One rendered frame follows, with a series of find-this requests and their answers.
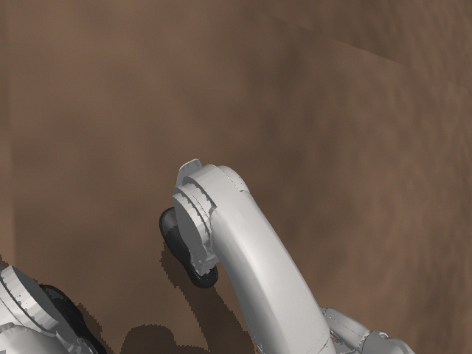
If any right robot arm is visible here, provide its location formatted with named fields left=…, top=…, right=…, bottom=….
left=362, top=330, right=415, bottom=354

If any left robot foot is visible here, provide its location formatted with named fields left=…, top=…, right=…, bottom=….
left=39, top=285, right=107, bottom=354

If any right robot foot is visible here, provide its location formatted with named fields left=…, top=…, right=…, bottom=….
left=159, top=207, right=218, bottom=288

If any right robot hand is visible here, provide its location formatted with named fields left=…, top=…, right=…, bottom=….
left=320, top=307, right=372, bottom=354

